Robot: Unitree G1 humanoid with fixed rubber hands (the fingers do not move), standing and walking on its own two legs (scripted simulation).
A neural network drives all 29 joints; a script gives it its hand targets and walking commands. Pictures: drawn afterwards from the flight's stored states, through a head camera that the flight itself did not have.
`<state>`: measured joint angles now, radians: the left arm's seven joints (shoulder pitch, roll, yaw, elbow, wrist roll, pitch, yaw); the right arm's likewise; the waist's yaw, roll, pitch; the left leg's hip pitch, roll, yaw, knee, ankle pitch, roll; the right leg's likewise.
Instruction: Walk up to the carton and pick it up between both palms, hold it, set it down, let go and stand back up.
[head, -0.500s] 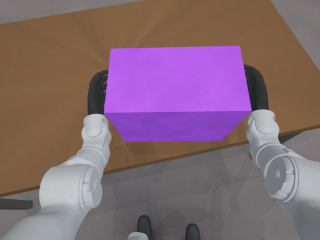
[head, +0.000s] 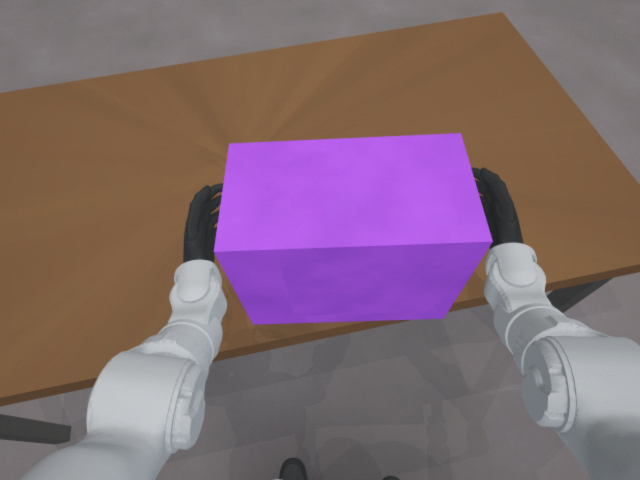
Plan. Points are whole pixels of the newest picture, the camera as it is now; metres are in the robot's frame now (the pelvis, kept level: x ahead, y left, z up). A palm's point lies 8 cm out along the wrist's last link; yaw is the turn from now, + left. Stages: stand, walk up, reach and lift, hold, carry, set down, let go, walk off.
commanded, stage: reach and lift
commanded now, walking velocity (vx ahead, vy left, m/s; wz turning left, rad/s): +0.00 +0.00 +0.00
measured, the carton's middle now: (345, 238) +0.45 +0.01 -0.03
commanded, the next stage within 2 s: hold in 1.92 s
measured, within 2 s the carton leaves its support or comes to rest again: leaves its support in 0.06 s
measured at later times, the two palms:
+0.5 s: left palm (172, 181) +0.42 +0.19 +0.14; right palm (550, 180) +0.42 -0.19 +0.14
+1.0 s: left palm (142, 190) +0.39 +0.21 +0.16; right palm (549, 183) +0.40 -0.17 +0.16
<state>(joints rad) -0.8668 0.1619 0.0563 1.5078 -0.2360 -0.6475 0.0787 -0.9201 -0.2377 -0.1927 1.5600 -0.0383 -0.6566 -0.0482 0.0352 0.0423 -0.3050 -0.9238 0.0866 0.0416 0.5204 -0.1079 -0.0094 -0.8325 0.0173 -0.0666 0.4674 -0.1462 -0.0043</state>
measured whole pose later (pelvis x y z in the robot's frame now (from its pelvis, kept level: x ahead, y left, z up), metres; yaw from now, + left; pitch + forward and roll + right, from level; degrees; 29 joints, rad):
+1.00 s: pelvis +0.03 +0.00 +0.03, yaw +3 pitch -1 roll -1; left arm -0.47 0.08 0.27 0.29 0.15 0.36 0.02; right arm -0.52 -0.16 -0.03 0.56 0.20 0.15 -0.14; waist -0.06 -0.04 -0.02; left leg -0.15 0.04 0.01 0.28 -0.11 -0.02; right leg -0.04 0.00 -0.06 0.20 -0.15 0.00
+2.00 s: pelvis +0.02 -0.01 +0.03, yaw +3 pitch -7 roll +0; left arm -0.48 0.05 0.35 0.07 0.30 0.63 -0.10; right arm -0.56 -0.10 -0.09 0.46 0.13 0.23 -0.10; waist -0.09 -0.06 0.03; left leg -0.04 0.03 0.01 0.26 -0.10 -0.02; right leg 0.04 -0.01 -0.06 0.25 -0.16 0.00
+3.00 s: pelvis +0.01 -0.01 +0.03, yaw +2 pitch -7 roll +0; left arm -0.49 0.05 0.36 -0.03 0.31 0.76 -0.11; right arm -0.59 -0.12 -0.08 0.41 0.15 0.33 -0.08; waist -0.08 -0.06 0.02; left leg -0.04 0.03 0.03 0.25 -0.09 -0.02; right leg 0.03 -0.01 -0.05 0.25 -0.15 0.00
